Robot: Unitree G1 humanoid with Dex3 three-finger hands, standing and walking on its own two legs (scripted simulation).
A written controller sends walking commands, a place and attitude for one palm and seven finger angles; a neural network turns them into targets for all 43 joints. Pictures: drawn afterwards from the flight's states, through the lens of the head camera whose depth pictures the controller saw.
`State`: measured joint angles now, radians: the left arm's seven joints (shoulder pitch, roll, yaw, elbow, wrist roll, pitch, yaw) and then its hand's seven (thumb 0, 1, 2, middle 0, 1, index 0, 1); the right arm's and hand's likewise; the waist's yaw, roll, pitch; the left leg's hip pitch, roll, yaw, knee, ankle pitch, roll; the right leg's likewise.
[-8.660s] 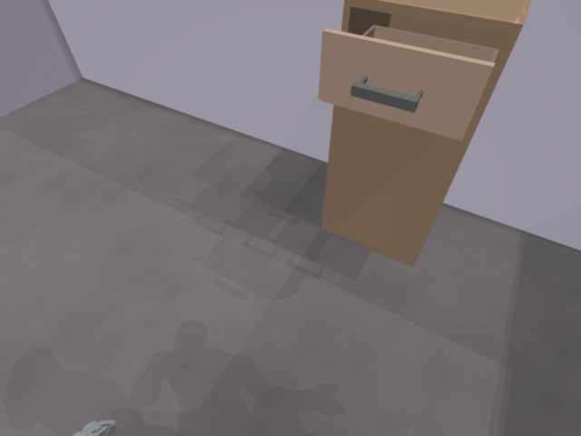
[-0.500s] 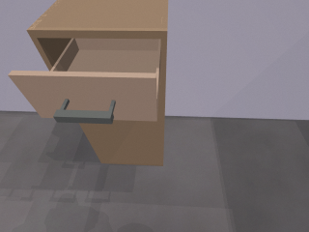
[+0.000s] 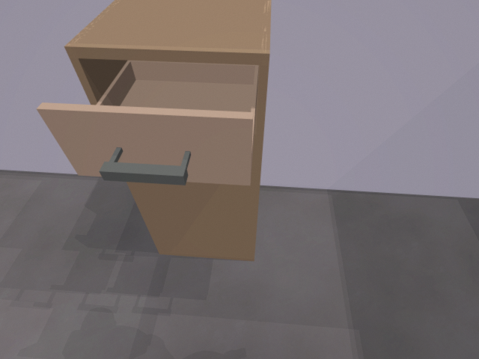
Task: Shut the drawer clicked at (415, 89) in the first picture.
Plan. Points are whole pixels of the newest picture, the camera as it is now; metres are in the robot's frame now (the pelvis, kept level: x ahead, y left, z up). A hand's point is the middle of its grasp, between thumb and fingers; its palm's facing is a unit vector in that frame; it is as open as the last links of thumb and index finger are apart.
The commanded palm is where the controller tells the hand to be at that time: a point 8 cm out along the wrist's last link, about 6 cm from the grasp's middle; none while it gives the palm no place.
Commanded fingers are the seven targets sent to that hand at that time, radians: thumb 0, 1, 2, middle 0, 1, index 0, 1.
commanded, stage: come to a stop and stand still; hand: left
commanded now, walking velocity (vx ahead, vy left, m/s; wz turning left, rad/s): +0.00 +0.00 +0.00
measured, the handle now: (148, 164) +0.43 +0.20 +0.08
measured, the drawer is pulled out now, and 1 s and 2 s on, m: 0.18 0.18 0.18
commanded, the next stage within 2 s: look again from close up in 0.84 s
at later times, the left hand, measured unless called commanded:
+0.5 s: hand out of the picture -0.06 +0.22 -0.16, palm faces +0.01 -0.98 -0.19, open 7.4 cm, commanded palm none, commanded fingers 0.00 0.90 0.90 -0.20 -0.30 -0.20 -0.30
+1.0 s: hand out of the picture -0.09 +0.19 -0.17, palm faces +0.03 -0.99 -0.14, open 7.4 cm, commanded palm none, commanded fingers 0.00 0.90 0.90 -0.20 -0.30 -0.20 -0.30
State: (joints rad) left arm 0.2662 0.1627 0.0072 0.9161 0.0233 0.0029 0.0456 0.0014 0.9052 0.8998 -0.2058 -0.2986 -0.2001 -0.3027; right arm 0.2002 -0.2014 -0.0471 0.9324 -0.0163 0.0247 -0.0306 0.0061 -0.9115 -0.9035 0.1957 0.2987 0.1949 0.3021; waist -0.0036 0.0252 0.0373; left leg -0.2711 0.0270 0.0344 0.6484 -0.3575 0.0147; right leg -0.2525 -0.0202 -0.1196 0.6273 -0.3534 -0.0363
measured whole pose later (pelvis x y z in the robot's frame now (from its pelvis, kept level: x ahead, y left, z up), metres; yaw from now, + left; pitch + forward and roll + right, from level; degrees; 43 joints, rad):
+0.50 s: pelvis -0.05 +0.04 +0.01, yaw -1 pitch -2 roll -1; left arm 0.37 0.17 0.00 1.03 0.02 0.02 0.03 0.00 0.91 0.90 -0.20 -0.30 -0.20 -0.30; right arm 0.32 -0.17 -0.02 1.06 -0.02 0.02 -0.01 0.00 -0.92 -0.90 0.20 0.30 0.20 0.30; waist 0.00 -0.01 0.00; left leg -0.25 -0.02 0.08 0.48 -0.19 0.06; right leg -0.25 -0.06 -0.07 0.47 -0.18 0.02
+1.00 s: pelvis -0.06 +0.05 +0.01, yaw -1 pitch -2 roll +0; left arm 0.39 0.10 0.00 1.08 0.03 0.00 0.04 0.00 0.91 0.90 -0.20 -0.30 -0.20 -0.30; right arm 0.31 -0.11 -0.02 1.11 -0.02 0.01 -0.02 0.01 -0.91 -0.90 0.20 0.30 0.20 0.30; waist 0.00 0.00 0.00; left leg -0.28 -0.03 0.08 0.48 -0.18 0.07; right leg -0.28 -0.05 -0.03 0.47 -0.17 0.02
